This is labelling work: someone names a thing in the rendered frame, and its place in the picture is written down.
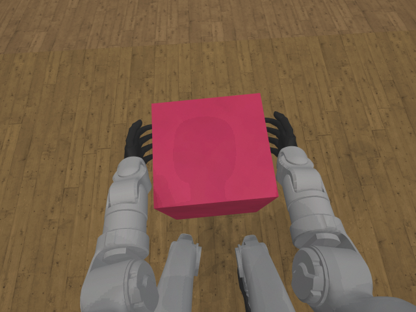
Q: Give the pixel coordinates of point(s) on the left robot forearm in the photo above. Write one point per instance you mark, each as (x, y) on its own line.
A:
(124, 232)

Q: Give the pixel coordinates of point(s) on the right robot forearm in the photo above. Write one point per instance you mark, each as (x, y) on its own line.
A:
(312, 219)

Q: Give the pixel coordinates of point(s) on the robot left upper arm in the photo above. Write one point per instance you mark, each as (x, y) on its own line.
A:
(127, 286)

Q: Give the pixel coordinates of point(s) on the carton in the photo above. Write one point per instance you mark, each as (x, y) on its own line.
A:
(211, 157)

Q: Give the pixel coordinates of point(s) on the left robot shin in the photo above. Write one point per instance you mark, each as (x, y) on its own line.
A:
(183, 236)

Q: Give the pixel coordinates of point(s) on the robot right upper arm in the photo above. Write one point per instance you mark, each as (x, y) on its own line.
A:
(332, 279)

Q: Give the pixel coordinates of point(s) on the left robot hand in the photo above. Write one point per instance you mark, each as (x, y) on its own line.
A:
(133, 147)

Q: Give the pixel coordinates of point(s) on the right robot hand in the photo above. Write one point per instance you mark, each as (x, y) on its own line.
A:
(284, 133)

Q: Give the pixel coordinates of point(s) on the left robot thigh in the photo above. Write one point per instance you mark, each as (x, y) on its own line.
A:
(176, 282)

